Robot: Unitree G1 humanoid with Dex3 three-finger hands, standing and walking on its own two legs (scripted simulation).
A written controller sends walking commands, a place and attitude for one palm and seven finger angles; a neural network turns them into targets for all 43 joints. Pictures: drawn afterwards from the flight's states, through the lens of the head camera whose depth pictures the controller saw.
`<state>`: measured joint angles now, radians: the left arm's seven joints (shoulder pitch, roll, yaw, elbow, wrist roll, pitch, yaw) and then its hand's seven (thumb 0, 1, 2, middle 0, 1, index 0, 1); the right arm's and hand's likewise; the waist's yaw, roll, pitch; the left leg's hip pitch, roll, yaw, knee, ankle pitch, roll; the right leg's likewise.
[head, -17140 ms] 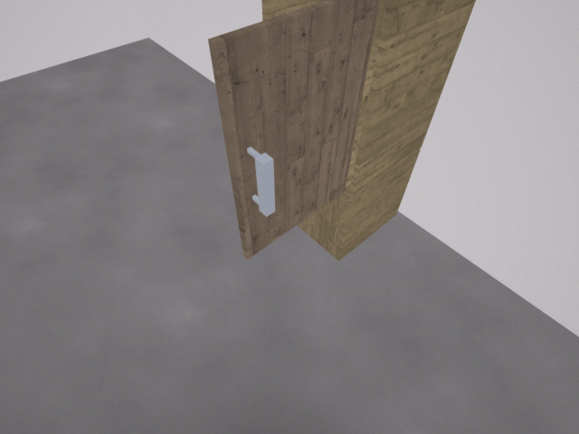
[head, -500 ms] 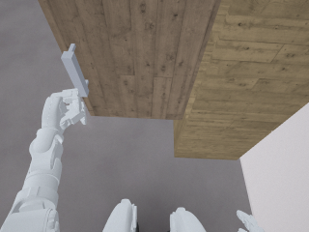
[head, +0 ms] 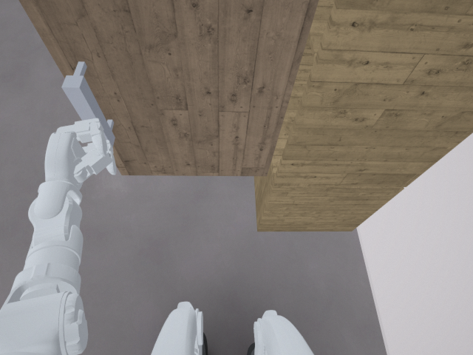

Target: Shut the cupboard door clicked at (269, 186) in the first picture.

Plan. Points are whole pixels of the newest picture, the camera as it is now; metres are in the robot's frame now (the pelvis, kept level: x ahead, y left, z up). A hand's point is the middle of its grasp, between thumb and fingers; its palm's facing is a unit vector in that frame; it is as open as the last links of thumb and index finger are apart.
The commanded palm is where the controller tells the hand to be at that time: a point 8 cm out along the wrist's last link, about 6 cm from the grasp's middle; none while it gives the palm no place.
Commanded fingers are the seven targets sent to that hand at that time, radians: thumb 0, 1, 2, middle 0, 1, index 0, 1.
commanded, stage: bring the fist close to the handle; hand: left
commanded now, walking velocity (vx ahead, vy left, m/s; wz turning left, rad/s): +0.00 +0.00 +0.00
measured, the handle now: (94, 107) +0.54 +0.26 +0.05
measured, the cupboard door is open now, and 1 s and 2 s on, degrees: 90 80 70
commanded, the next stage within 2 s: push the door shut along its arc in 0.02 s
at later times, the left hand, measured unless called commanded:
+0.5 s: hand (113, 137) +0.46 +0.21 +0.06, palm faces -0.07 -1.00 -0.04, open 3.1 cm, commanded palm +0.46 +0.25 +0.05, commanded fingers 0.00 0.90 0.90 -1.30 -1.50 -1.30 -1.50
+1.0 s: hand (121, 110) +0.52 +0.20 +0.06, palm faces -0.17 -0.98 -0.04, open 3.1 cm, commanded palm +0.54 +0.22 +0.05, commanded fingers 0.00 0.90 0.90 -1.30 -1.50 -1.30 -1.50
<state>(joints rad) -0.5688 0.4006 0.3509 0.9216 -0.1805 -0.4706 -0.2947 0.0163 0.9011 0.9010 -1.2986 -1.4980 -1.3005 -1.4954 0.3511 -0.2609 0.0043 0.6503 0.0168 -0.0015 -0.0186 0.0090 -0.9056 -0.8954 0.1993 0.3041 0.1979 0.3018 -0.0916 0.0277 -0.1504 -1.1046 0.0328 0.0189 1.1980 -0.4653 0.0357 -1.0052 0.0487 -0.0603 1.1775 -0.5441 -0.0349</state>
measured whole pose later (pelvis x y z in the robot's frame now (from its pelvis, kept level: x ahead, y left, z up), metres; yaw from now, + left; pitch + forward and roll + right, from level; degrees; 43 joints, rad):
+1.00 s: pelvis -0.02 +0.01 -0.03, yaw -1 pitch +27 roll -6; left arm -1.10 0.68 0.31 1.29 -0.10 -0.34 -0.45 0.02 0.90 0.90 -1.30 -1.50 -1.31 -1.50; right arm 0.37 -0.29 0.05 0.68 0.02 -0.05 -0.03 0.01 -0.90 -0.90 0.20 0.30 0.20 0.30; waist -0.21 0.04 -0.14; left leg -1.35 0.04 -0.03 1.33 -0.46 0.04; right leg -1.22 0.06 -0.11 1.27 -0.53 -0.03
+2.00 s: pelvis +0.01 -0.01 -0.01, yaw -1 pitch +27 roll -4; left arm -0.96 0.52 0.39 1.17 -0.04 -0.36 -0.15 0.02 0.90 0.90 -1.30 -1.50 -1.30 -1.50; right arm 0.44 -0.25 0.03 0.64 -0.03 0.02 0.06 0.00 -0.90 -0.90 0.20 0.30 0.20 0.30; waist -0.21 0.06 -0.15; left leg -1.22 0.06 -0.01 1.23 -0.49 0.02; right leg -1.11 0.08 -0.08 1.18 -0.55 -0.05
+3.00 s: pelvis +0.02 +0.01 +0.06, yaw +1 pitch +11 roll -2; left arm -0.24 0.31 0.21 0.50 -0.25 -0.32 -0.22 0.02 0.90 0.90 -1.29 -1.49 -1.29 -1.49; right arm 0.32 -0.27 0.01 0.59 0.06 -0.01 -0.03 0.01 -0.91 -0.90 0.20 0.30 0.20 0.30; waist -0.05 0.04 -0.13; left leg -0.71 0.01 0.03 0.91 -0.39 0.05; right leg -0.61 0.04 -0.04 0.86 -0.45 -0.02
